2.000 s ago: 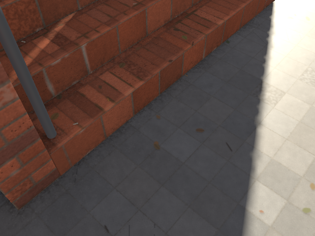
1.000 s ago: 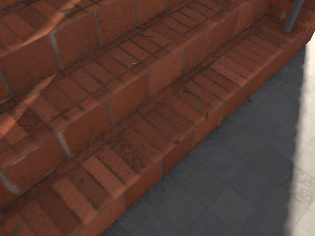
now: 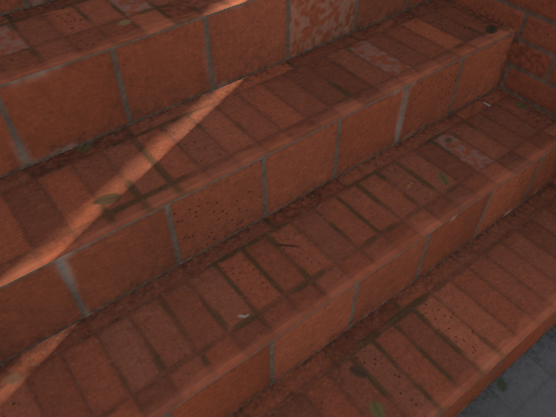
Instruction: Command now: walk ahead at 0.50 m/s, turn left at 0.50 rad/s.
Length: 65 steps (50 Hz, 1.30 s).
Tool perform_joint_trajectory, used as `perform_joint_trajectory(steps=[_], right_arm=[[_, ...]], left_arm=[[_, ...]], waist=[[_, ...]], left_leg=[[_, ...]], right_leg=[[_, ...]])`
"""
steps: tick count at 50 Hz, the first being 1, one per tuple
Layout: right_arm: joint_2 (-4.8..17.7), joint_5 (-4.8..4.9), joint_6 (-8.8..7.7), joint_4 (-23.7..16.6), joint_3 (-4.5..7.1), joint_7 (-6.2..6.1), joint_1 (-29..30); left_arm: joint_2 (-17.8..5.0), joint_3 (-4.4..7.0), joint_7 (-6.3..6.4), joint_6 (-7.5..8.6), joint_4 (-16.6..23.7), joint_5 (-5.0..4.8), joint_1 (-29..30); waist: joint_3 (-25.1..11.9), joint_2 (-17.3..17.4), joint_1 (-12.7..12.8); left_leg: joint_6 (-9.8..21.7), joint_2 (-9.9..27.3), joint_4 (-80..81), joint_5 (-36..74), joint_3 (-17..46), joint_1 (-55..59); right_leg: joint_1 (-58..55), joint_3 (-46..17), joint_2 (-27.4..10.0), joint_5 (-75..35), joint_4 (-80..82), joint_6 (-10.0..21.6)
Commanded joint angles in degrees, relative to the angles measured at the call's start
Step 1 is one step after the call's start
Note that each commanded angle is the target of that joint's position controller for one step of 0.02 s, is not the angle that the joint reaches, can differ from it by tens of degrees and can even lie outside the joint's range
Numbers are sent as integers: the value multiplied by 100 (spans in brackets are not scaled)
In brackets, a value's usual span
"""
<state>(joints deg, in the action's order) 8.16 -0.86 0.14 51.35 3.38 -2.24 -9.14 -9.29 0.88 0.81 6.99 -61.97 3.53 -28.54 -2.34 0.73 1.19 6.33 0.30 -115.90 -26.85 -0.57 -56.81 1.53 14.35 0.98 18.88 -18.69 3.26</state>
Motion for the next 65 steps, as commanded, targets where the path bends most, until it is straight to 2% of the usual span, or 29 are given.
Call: perform_joint_trajectory(steps=[1,6,8,10,11,13,14,16,18,21,24,27,32,34,35,37,38,39,40,41,44,47,54,57,60,62,63,64,65], right_arm=[[-349,93,-100,-1137,-259,-90,1635],[-509,51,-29,-2118,-635,61,2473],[-179,124,-48,-1668,-593,129,1352],[138,127,-5,-1094,-415,47,-582],[537,84,-78,-960,-222,52,-761],[1978,-36,32,-828,280,-66,-591],[1876,44,16,-833,307,-64,-253],[1046,10,-82,-237,119,-60,-217],[594,-123,-205,-117,6,-39,-63],[545,-76,-417,320,-45,99,-695],[698,64,-515,217,-38,130,-767],[1043,-11,-613,235,53,12,-1793],[896,-18,-511,545,93,-52,-2702],[895,152,-413,455,98,-178,-2568],[805,142,-477,-43,74,-158,-1562],[1757,298,-804,-317,381,-14,-1330],[1979,371,-957,-367,493,147,-1072],[1483,477,-1046,-463,453,343,-1323],[927,169,-1043,-678,384,488,-1468],[745,-209,-1033,-753,339,495,-1418],[-300,-371,-787,-1547,-141,287,-352],[-746,-41,-601,-1843,-448,171,-151],[-607,-54,-333,-2734,-655,-29,1911],[-633,6,-297,-3064,-815,200,2744],[-467,216,-196,-2061,-582,135,282],[565,-113,-217,-1746,-204,43,-928],[1155,-232,-135,-1515,35,-70,-1505],[1419,-149,-27,-1499,243,-66,-890],[1210,-83,-116,-1304,218,39,-133]], left_arm=[[-645,37,-7,21,-155,23,-815],[-671,-114,121,-100,-222,-176,-305],[-952,-130,224,-133,441,-614,471],[-1960,153,233,-89,665,-825,743],[-2088,274,103,-182,907,-897,624],[-1384,325,-339,-93,1702,-426,968],[-933,183,-476,-87,1947,-196,925],[-185,-34,-354,-193,2220,7,1418],[-82,-104,-194,-336,2515,65,1578],[124,-197,-91,-406,2871,21,2022],[9,-289,-112,-381,3271,141,2960],[266,-304,-85,-427,3368,117,3276],[510,-509,-159,-434,4457,130,5223],[468,-554,-197,-589,4516,71,5109],[443,-486,-200,-556,4124,-124,3891],[-369,-2,-55,-591,3367,-359,1655],[-745,177,-27,-589,3127,-309,1145],[-1070,348,21,-547,2740,-106,793],[-1608,540,82,-688,2583,-226,874],[-1128,512,55,-752,2561,-409,1490],[191,200,42,-407,1317,-248,1654],[381,134,-28,-83,533,-94,745],[-384,163,-266,249,155,-309,207],[-502,211,100,16,389,-427,-14],[-1340,372,122,193,699,-394,-290],[-1438,512,-150,308,1150,-565,334],[-1013,489,-393,326,1595,-545,765],[-597,543,-482,234,1887,-228,1208],[85,388,-397,109,2333,-13,1409]], waist=[[1056,-205,162],[1370,3,-324],[273,28,-661],[-1459,-1635,-1494],[-1729,-1746,-1487],[-2102,848,-856],[-2062,190,-453],[-172,-551,-27],[230,-257,242],[191,207,154],[537,-367,47],[-52,443,-433],[631,695,-1022],[156,421,-893],[-330,680,-140],[-2220,786,845],[-2572,393,1234],[-2690,-717,1056],[-2684,-2426,846],[-2482,-1394,483],[92,402,-279],[564,53,-349],[707,32,-389],[111,-187,66],[-1759,-1077,-566],[-2541,-1036,-1118],[-2498,416,-1290],[-2114,778,-1132],[-1443,429,-558]], left_leg=[[286,1,-1696,-970,290,-3649],[299,274,740,-750,-615,-2056],[334,-360,3006,287,-1597,2071],[481,-758,3707,501,-1224,3568],[595,-1206,5227,115,-722,3958],[1491,1140,8905,4335,5776,5681],[1273,1171,9153,2818,5662,5253],[886,674,8728,779,4270,3383],[794,286,8762,1467,3161,2704],[738,247,9191,1302,2546,3305],[484,-172,9480,1786,1790,2745],[837,394,9468,2626,2722,4941],[936,709,10615,2545,2964,5865],[887,749,11634,4596,2140,5277],[711,502,11119,7421,1324,4313],[460,1037,9137,11010,1748,4800],[391,844,7884,10648,1568,5075],[110,22,6109,8195,1580,3636],[-257,-1167,2860,2268,1146,2547],[-284,-956,786,2312,1538,2194],[110,-553,-533,2446,1196,238],[314,-554,-1414,1653,1325,-1027],[362,-15,-387,549,264,-2181],[265,437,2758,604,-920,462],[261,-564,3995,-458,-1334,3224],[617,-6,5811,-634,680,4628],[1299,1275,7996,-2211,3908,5102],[1401,1617,9890,-2815,5904,4785],[1051,1792,9805,-3036,5410,4184]], right_leg=[[-1355,-1612,-2445,-440,803,632],[465,-315,-1613,-1874,1851,275],[1703,460,-1324,-8125,1348,517],[173,173,-1862,-12153,-1096,545],[-157,112,-1624,-12082,-2670,456],[3332,-1232,404,-976,-8033,-423],[3604,-1999,53,-1264,-8615,-256],[4413,-1969,-237,-1389,-8347,-116],[4834,-1832,-202,-1128,-8869,-131],[6156,-1751,-271,-524,-9853,24],[5839,-1219,-426,-1060,-7787,-80],[7777,-1073,-394,-636,-9686,-112],[8884,-1137,-533,1010,-8978,61],[6354,-637,-470,807,-7208,180],[3932,-379,-220,535,-5791,339],[1182,-848,83,48,-5184,440],[583,-987,201,211,-3865,418],[-443,-3324,-727,1030,-2448,932],[-266,-6589,-2167,514,-438,1655],[435,-7150,-2010,1360,-68,1625],[2255,-4549,-1520,1983,-628,1152],[1952,-2856,-1358,-761,-262,795],[1673,-1590,-1129,-152,1090,533],[1880,-1268,-982,-1690,2552,940],[217,-953,-1519,-10207,112,1174],[757,-1196,-1272,-9463,-2838,653],[2598,-1273,-209,-5431,-5259,399],[3998,-2021,447,-1571,-8212,222],[5036,-2569,251,-1551,-9897,209]])
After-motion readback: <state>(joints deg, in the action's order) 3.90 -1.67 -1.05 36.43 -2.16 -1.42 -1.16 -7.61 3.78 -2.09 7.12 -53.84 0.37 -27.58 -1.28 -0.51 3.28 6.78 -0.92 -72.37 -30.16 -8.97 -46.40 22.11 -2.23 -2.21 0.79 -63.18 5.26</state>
